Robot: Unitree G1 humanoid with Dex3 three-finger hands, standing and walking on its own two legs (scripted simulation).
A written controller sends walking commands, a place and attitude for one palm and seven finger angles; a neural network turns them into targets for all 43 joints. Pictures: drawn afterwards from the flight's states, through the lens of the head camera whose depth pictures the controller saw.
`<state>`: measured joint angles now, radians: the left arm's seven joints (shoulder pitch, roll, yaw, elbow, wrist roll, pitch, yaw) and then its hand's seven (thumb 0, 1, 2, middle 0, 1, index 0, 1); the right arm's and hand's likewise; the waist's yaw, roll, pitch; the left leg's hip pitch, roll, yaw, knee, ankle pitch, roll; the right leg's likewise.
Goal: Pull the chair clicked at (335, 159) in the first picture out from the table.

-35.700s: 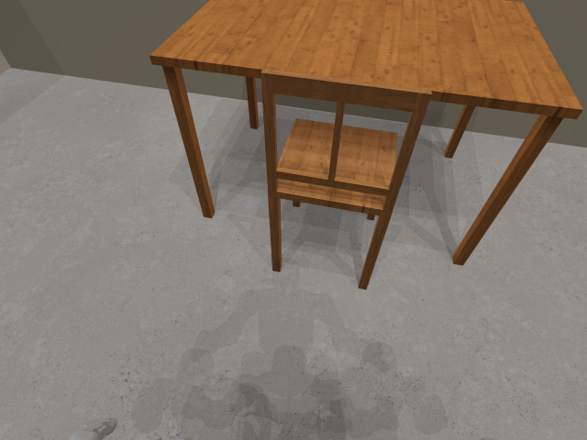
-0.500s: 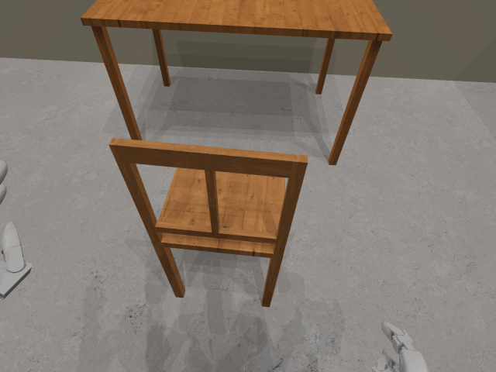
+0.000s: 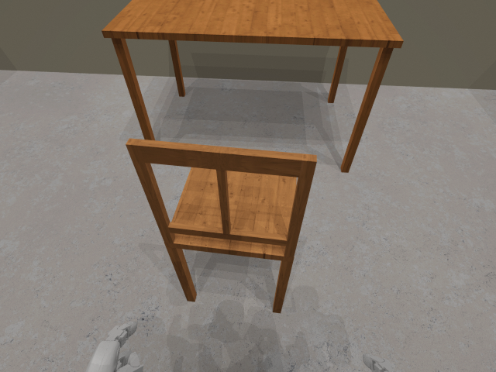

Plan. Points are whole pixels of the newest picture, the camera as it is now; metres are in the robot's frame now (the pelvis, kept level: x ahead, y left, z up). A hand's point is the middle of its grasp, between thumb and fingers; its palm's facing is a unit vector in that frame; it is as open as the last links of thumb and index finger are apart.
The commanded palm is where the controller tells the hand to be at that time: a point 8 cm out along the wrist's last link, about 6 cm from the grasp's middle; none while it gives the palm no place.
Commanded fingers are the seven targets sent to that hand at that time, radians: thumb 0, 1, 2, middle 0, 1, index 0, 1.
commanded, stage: let the arm hang, fingers relaxed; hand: left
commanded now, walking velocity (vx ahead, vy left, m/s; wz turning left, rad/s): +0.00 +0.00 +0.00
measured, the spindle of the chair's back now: (224, 203) +0.50 +0.08 -0.09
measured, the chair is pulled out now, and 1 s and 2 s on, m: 0.60 0.60 0.60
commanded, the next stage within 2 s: look to check the result in 0.90 s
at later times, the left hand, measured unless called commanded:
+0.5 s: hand out of the picture -0.08 +0.19 -0.16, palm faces +0.00 -0.98 -0.21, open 7.4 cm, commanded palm none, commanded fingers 0.00 0.90 0.90 -0.20 -0.30 -0.20 -0.30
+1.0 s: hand out of the picture -0.03 +0.16 -0.17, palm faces +0.01 -0.99 -0.16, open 7.4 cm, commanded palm none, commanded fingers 0.00 0.90 0.90 -0.20 -0.30 -0.20 -0.30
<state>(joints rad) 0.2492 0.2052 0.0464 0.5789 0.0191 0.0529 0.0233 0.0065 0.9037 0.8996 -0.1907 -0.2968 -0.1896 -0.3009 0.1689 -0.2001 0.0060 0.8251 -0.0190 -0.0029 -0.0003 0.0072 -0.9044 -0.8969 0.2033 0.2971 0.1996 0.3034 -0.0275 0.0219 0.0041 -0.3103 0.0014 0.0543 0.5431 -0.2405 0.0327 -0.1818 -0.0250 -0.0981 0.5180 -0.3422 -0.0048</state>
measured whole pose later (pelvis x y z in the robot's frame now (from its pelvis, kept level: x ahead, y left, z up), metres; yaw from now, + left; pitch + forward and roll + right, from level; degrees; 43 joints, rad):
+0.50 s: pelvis -0.01 +0.01 +0.01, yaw +0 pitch +0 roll +0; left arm 0.41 0.17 -0.02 1.09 0.01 0.02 0.03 0.00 0.91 0.90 -0.19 -0.30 -0.19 -0.30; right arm 0.34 -0.14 0.01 1.08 -0.01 0.01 -0.02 0.00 -0.91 -0.90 0.20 0.30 0.20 0.30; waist 0.00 0.02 0.06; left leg -0.26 -0.01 0.07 0.44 -0.17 0.05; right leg -0.14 -0.04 -0.09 0.43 -0.28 0.01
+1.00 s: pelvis -0.01 +0.01 +0.01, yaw -1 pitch -1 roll +0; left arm 0.34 0.11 -0.02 1.07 0.00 0.01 0.04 0.01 0.91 0.90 -0.20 -0.30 -0.19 -0.30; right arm 0.33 -0.11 0.00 1.10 -0.01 0.00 -0.04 0.00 -0.91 -0.90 0.20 0.30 0.20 0.30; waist -0.01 0.01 0.05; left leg -0.26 0.00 0.07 0.45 -0.18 0.04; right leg -0.14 -0.03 -0.08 0.43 -0.28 0.00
